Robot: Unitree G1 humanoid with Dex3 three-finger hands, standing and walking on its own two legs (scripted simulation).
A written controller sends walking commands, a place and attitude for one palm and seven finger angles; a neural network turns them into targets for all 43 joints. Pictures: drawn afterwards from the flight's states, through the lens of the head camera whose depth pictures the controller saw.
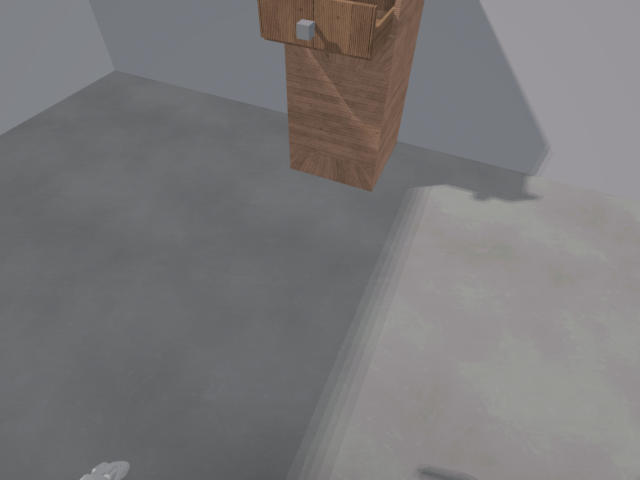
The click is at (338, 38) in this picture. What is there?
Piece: drawer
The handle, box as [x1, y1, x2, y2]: [296, 19, 314, 40]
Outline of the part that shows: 301,19 296,23 296,37 308,40 314,34 314,21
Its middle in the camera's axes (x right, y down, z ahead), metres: -0.04 -0.65 +1.18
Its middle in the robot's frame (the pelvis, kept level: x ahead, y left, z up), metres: +1.32 +0.11 +0.02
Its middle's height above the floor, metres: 0.79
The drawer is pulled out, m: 0.22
